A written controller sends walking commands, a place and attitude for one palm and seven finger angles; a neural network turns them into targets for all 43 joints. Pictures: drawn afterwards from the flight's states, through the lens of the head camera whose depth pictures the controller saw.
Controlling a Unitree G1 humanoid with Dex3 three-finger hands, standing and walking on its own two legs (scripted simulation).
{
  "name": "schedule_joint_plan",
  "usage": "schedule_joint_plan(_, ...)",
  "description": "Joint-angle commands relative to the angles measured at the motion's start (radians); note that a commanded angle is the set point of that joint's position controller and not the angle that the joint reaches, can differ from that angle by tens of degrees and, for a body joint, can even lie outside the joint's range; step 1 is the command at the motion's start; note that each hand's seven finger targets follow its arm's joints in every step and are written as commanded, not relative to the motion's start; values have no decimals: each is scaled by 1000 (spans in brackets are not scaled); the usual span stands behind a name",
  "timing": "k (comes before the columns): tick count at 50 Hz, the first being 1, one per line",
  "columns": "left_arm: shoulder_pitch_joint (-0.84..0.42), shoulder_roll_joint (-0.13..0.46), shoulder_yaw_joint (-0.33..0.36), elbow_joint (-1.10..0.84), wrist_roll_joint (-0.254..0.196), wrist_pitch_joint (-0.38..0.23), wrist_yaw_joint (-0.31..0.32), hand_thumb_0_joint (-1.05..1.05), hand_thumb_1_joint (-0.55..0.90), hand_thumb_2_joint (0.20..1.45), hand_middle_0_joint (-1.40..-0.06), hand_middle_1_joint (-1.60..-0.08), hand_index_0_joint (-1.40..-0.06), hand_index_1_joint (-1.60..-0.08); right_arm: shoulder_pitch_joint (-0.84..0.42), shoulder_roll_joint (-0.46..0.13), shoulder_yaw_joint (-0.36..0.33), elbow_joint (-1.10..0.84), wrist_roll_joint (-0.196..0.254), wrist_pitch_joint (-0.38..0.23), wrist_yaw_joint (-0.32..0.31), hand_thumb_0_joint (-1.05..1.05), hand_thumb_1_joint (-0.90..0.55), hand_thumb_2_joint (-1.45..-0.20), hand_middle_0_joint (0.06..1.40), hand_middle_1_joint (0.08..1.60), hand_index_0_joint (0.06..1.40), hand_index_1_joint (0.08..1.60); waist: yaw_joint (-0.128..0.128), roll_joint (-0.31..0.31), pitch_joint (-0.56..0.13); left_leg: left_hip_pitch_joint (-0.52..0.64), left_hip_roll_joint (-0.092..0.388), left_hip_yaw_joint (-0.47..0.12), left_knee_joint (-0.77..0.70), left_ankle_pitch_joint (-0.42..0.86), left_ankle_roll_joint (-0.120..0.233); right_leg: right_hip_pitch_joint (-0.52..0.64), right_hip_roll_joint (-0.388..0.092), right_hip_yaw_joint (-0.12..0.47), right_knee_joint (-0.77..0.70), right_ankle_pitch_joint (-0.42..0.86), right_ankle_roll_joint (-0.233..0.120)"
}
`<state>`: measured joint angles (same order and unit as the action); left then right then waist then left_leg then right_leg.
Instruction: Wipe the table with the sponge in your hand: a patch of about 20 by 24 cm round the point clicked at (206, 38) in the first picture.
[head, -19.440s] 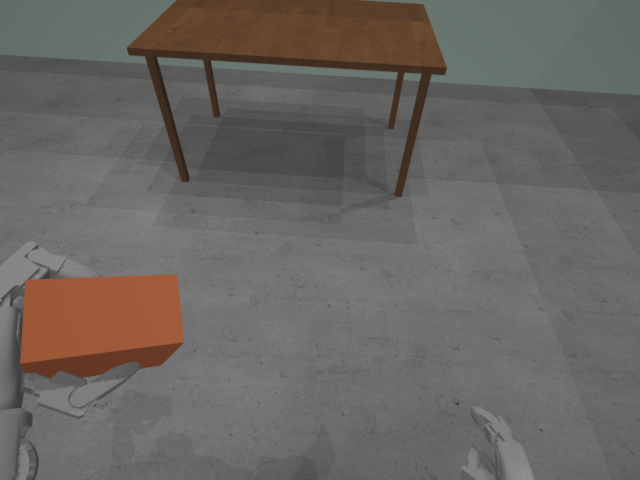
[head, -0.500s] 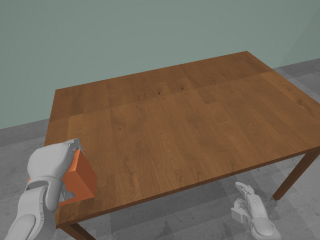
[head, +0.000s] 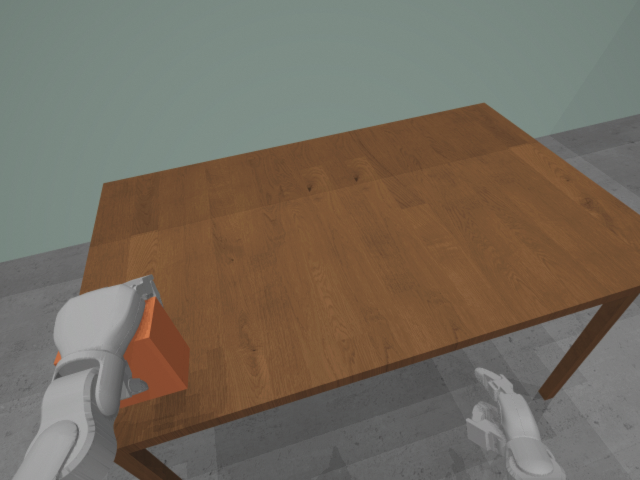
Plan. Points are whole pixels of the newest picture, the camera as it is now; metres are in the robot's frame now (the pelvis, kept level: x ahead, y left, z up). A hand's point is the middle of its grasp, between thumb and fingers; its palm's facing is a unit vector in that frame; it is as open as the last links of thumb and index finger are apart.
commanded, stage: move the sponge above the wiping area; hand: left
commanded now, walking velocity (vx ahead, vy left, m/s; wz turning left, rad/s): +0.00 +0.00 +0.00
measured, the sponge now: (137, 363) +0.22 +0.29 +0.03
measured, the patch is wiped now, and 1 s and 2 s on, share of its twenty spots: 0.00 0.00 0.00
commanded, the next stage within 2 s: none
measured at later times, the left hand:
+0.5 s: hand (118, 358) +0.21 +0.30 +0.05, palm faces -0.01 -0.10 -1.00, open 10.7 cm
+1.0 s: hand (125, 359) +0.22 +0.31 +0.03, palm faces -0.06 -0.11 -0.99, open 10.7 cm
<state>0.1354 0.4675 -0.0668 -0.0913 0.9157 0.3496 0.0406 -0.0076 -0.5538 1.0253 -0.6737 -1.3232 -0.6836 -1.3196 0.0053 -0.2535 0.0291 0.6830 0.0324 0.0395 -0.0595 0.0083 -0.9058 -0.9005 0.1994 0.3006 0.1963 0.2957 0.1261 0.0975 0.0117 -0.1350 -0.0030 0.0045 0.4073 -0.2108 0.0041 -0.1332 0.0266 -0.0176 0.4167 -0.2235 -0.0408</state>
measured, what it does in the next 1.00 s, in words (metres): stands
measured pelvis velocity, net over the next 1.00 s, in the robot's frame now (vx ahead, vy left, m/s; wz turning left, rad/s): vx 0.01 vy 0.01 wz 0.00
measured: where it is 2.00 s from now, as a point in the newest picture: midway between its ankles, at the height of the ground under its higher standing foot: outside the picture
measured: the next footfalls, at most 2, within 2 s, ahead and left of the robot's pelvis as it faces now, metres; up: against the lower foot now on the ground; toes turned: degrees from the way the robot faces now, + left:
none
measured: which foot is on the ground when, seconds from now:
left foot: down 0.00-1.00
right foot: down 0.00-1.00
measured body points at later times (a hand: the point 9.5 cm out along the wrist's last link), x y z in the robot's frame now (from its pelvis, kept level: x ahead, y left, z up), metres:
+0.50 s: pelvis +0.00 +0.01 +0.00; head -0.02 -0.03 +0.45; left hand +0.21 +0.30 +0.11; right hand +0.24 -0.20 -0.08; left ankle +0.01 +0.12 -0.74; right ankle +0.01 -0.10 -0.74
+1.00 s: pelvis +0.01 +0.01 +0.00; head +0.00 -0.02 +0.45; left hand +0.22 +0.31 +0.08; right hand +0.23 -0.20 -0.09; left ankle +0.01 +0.12 -0.74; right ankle +0.01 -0.10 -0.74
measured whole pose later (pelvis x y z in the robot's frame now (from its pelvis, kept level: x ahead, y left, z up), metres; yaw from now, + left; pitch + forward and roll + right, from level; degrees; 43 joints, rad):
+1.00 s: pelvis +0.01 +0.01 +0.00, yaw +0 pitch -1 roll +0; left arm 0.15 0.42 -0.06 0.08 0.94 0.32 0.13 -0.01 -0.55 1.03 -0.67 -1.32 -0.68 -1.31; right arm 0.05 -0.25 0.00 0.70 0.04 0.03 -0.05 0.01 -0.91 -0.90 0.20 0.30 0.20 0.30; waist 0.11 0.08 -0.02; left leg -0.20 -0.02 0.01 0.45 -0.23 0.02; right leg -0.19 0.01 -0.01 0.44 -0.23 -0.02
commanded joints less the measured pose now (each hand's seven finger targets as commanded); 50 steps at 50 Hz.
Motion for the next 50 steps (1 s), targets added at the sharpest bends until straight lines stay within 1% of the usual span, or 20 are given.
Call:
schedule_joint_plan(1, -218, 209, 147, -210, 34, 5, 66, 0, 100, 1300, -1200, -1600, -1200, -1600, -222, -98, -34, -174, -3, -62, -6, 0, -900, -900, 200, 300, 200, 300, 4, -1, -203, 58, -36, -68, -28, 219, 29, 32, -12, 115, -74, 151, -40)
schedule_joint_plan(3, -197, 228, 171, -212, 24, 12, 68, 0, 100, 1300, -1200, -1600, -1200, -1600, -227, -100, -35, -177, -3, -65, -6, 0, -900, -900, 200, 300, 200, 300, 4, -12, -187, 55, -34, -71, -30, 207, 30, 29, -6, 139, -78, 143, -43)
schedule_joint_plan(5, -197, 178, 121, -206, 24, 10, 62, 0, 100, 1300, -1200, -1600, -1200, -1600, -213, -94, -36, -177, 0, -66, -3, 0, -900, -900, 200, 300, 200, 300, -7, -44, -204, 48, -31, -64, -26, 219, 33, 32, -13, 108, -65, 166, -34)
schedule_joint_plan(11, -205, 233, 171, -153, 35, -2, 68, 0, 100, 1300, -1200, -1600, -1200, -1600, -206, -107, -40, -164, -2, -63, -10, 0, -900, -900, 200, 300, 200, 300, -4, -91, -177, 30, -35, -62, -20, 187, 35, 16, -13, 120, -75, 144, -31)
schedule_joint_plan(13, -223, 253, 188, -188, 42, -14, 77, 0, 100, 1300, -1200, -1600, -1200, -1600, -219, -105, -38, -169, -3, -64, -11, 0, -900, -900, 200, 300, 200, 300, 2, -43, -172, 43, -36, -71, -25, 174, 33, 4, -4, 146, -81, 113, -41)
schedule_joint_plan(14, -207, 190, 137, -197, 35, -21, 79, 0, 100, 1300, -1200, -1600, -1200, -1600, -212, -94, -42, -179, -1, -70, -11, 0, -900, -900, 200, 300, 200, 300, -2, -34, -191, 47, -33, -62, -18, 182, 39, 11, -11, 114, -70, 124, -34)
schedule_joint_plan(18, -202, 259, 203, -164, 38, -36, 94, 0, 100, 1300, -1200, -1600, -1200, -1600, -208, -106, -43, -160, -6, -72, -13, 0, -900, -900, 200, 300, 200, 300, 4, -35, -171, 44, -35, -76, -19, 179, 33, -1, -2, 147, -80, 124, -42)
schedule_joint_plan(19, -197, 187, 147, -160, 28, -39, 94, 0, 100, 1300, -1200, -1600, -1200, -1600, -194, -95, -47, -166, -1, -75, -14, 0, -900, -900, 200, 300, 200, 300, -12, -34, -179, 36, -29, -59, -19, 172, 38, 3, -10, 112, -74, 122, -33)
schedule_joint_plan(23, -224, 227, 174, -131, 32, -40, 101, 0, 100, 1300, -1200, -1600, -1200, -1600, -198, -104, -46, -156, 1, -77, -15, 0, -900, -900, 200, 300, 200, 300, -9, -12, -153, 29, -29, -75, -34, 142, 30, -20, -1, 126, -85, 74, -41)
schedule_joint_plan(25, -260, 153, 98, -120, 31, -44, 98, 0, 100, 1300, -1200, -1600, -1200, -1600, -191, -93, -48, -161, 6, -83, -17, 0, -900, -900, 200, 300, 200, 300, -22, -16, -163, 31, -28, -64, -30, 132, 35, -32, -8, 97, -81, 64, -32)
schedule_joint_plan(28, -279, 223, 158, -73, 43, -48, 104, 0, 100, 1300, -1200, -1600, -1200, -1600, -188, -105, -47, -149, 1, -81, -21, 0, -900, -900, 200, 300, 200, 300, -13, -43, -165, 22, -31, -73, -37, 114, 32, -29, 2, 117, -84, 47, -39)
schedule_joint_plan(33, -331, 210, 141, -83, 65, -67, 121, 0, 100, 1300, -1200, -1600, -1200, -1600, -183, -100, -49, -152, -2, -83, -19, 0, -900, -900, 200, 300, 200, 300, -10, -5, -206, 29, -27, -86, -38, 127, 27, -31, 6, 106, -64, 57, -43)
schedule_joint_plan(34, -310, 149, 96, -76, 60, -67, 125, 0, 100, 1300, -1200, -1600, -1200, -1600, -172, -92, -52, -157, 0, -86, -18, 0, -900, -900, 200, 300, 200, 300, -15, 1, -219, 27, -24, -74, -35, 133, 31, -23, 1, 74, -55, 68, -37)
schedule_joint_plan(38, -261, 224, 176, -22, 65, -48, 141, 0, 100, 1300, -1200, -1600, -1200, -1600, -176, -109, -53, -142, -2, -73, -13, 0, -900, -900, 200, 300, 200, 300, 4, -20, -207, 10, -27, -81, -34, 160, 22, -11, 5, 107, -58, 100, -45)
schedule_joint_plan(39, -256, 147, 113, -30, 56, -42, 139, 0, 100, 1300, -1200, -1600, -1200, -1600, -167, -97, -53, -155, 4, -73, -10, 0, -900, -900, 200, 300, 200, 300, -9, -25, -215, -2, -23, -69, -33, 161, 25, -2, -2, 71, -47, 106, -37)
schedule_joint_plan(41, -260, 153, 114, -4, 63, -30, 141, 0, 100, 1300, -1200, -1600, -1200, -1600, -173, -103, -53, -149, 4, -70, -6, 0, -900, -900, 200, 300, 200, 300, -7, -44, -220, 1, -22, -69, -26, 186, 22, -9, -4, 72, -43, 135, -36)
schedule_joint_plan(43, -197, 229, 196, -5, 54, -19, 146, 0, 100, 1300, -1200, -1600, -1200, -1600, -174, -115, -57, -147, 3, -61, -5, 0, -900, -900, 200, 300, 200, 300, 10, -39, -212, -10, -25, -76, -27, 189, 22, 13, 1, 102, -42, 143, -44)
schedule_joint_plan(44, -209, 158, 129, -26, 53, -17, 140, 0, 100, 1300, -1200, -1600, -1200, -1600, -177, -103, -52, -160, 5, -62, -2, 0, -900, -900, 200, 300, 200, 300, 1, -45, -241, -8, -26, -68, -20, 203, 26, 24, -5, 73, -31, 168, -37)
schedule_joint_plan(48, -182, 187, 152, -52, 48, -30, 136, 0, 100, 1300, -1200, -1600, -1200, -1600, -169, -111, -59, -156, 3, -62, 1, 0, -900, -900, 200, 300, 200, 300, -8, -40, -216, 5, -21, -81, -7, 220, 27, -4, 2, 101, -35, 186, -41)
schedule_joint_plan(50, -187, 129, 92, -79, 52, -50, 136, 0, 100, 1300, -1200, -1600, -1200, -1600, -155, -99, -63, -164, 3, -73, 4, 0, -900, -900, 200, 300, 200, 300, -18, -25, -227, 20, -16, -80, 4, 233, 31, -20, -3, 75, -26, 185, -35)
